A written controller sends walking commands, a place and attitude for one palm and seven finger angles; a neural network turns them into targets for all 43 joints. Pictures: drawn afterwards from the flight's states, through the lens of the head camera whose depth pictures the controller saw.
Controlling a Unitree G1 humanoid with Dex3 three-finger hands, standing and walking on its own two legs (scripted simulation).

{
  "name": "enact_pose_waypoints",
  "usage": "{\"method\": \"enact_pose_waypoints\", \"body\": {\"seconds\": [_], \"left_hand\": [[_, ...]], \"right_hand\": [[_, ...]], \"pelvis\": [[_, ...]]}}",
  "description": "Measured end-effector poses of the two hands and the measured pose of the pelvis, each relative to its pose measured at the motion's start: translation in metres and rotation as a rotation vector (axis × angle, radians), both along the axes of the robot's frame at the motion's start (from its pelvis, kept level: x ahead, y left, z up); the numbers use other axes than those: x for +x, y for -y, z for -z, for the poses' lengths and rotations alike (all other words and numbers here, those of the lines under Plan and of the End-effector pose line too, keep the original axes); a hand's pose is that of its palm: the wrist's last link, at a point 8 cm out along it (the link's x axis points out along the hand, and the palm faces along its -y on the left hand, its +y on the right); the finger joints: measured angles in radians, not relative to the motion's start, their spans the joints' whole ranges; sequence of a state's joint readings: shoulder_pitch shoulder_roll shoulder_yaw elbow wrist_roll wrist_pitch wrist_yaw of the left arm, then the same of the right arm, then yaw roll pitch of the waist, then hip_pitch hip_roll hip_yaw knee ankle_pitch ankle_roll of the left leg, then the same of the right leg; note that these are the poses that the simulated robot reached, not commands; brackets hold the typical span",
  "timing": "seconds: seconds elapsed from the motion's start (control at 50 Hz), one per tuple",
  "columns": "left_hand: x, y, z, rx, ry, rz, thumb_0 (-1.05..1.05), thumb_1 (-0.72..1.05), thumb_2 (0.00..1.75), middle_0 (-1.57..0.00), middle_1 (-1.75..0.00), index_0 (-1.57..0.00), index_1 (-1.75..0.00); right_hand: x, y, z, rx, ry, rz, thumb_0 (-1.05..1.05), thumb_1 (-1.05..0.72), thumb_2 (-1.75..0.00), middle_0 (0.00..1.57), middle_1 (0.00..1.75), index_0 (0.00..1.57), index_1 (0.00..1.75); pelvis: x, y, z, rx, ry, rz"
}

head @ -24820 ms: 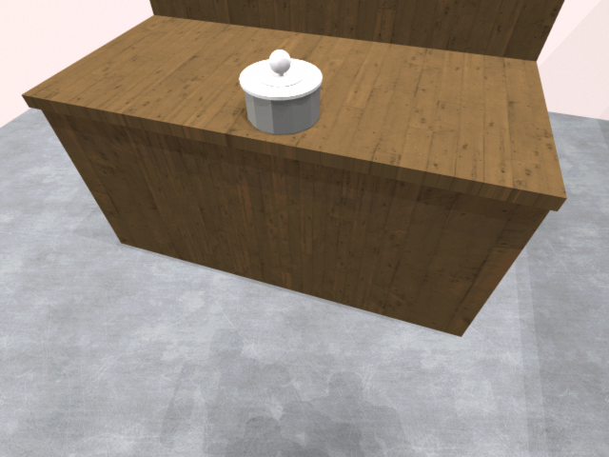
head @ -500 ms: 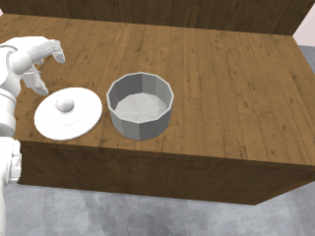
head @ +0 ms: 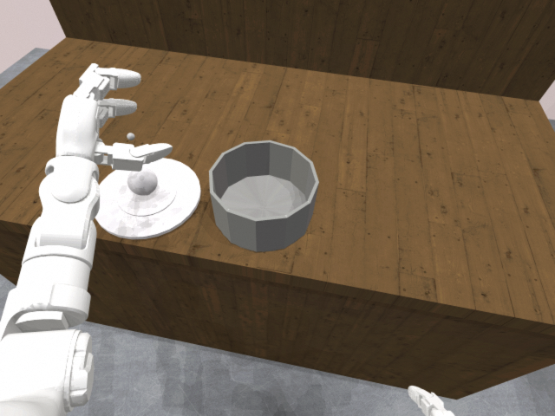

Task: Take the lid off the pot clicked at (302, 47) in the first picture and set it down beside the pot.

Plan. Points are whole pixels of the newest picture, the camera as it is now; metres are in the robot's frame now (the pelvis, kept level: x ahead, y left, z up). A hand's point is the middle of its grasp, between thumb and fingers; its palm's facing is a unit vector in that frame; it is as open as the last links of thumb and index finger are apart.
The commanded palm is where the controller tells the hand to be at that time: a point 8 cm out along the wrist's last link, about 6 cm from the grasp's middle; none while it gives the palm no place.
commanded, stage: draw the hand back to the body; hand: left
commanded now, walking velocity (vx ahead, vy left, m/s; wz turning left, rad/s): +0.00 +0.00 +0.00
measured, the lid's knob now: (142, 181) +0.51 +0.28 -0.01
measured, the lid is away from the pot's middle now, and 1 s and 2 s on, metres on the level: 0.23 0.23 0.23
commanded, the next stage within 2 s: step back with the hand held close in 1.56 s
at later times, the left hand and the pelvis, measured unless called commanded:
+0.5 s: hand (110, 187) +0.34 +0.22 +0.17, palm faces +0.43 -0.86 -0.26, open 8.9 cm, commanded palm +0.28 +0.25 +0.18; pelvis +0.00 -0.05 +0.00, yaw +0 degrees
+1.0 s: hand (90, 267) +0.23 +0.21 +0.17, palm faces +0.44 -0.85 -0.29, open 7.5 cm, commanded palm +0.18 +0.24 +0.18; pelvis -0.02 -0.05 +0.00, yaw +0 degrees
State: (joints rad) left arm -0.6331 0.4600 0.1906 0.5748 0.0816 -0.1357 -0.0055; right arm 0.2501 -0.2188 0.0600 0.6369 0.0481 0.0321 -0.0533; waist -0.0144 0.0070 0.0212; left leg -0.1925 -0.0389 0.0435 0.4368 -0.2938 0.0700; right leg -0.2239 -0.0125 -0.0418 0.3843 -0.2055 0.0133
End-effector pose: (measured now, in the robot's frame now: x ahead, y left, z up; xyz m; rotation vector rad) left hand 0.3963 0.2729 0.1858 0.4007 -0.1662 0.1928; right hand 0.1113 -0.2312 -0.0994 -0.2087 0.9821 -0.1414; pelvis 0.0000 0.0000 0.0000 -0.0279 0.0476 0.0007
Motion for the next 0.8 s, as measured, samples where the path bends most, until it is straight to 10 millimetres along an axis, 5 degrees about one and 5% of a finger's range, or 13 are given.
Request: {"method": "enact_pose_waypoints", "body": {"seconds": [0.24, 0.4, 0.62, 0.8], "left_hand": [[-0.045, 0.002, -0.001, -0.097, 0.078, -0.153, 0.01, 0.25, 0.56, -0.28, -0.81, -0.28, -0.82], [-0.083, 0.007, 0.002, -0.089, 0.076, -0.200, 0.01, 0.41, 0.65, -0.26, -0.69, -0.26, -0.69], [-0.128, 0.020, 0.003, -0.089, 0.089, -0.213, 0.01, 0.63, 0.76, -0.24, -0.50, -0.24, -0.51], [-0.167, 0.024, 0.005, -0.084, 0.096, -0.224, 0.02, 0.80, 0.85, -0.22, -0.36, -0.22, -0.37]], "right_hand": [[-0.003, 0.041, 0.005, -0.005, 0.035, 0.032, 0.01, -0.90, -0.90, 0.21, 0.30, 0.20, 0.30], [0.012, 0.062, 0.003, -0.017, 0.083, 0.013, 0.02, -0.90, -0.90, 0.21, 0.30, 0.20, 0.30], [0.042, 0.056, -0.010, 0.028, 0.228, -0.040, 0.02, -0.90, -0.90, 0.20, 0.30, 0.20, 0.30], [0.045, 0.044, -0.014, 0.058, 0.273, -0.074, 0.02, -0.90, -0.90, 0.21, 0.30, 0.20, 0.30]], "pelvis": [[0.010, 0.025, -0.001, 0.002, 0.032, 0.011], [0.004, 0.039, -0.001, 0.011, 0.056, 0.000], [-0.009, 0.051, -0.001, 0.020, 0.091, -0.005], [-0.018, 0.054, -0.001, 0.020, 0.113, -0.008]]}}
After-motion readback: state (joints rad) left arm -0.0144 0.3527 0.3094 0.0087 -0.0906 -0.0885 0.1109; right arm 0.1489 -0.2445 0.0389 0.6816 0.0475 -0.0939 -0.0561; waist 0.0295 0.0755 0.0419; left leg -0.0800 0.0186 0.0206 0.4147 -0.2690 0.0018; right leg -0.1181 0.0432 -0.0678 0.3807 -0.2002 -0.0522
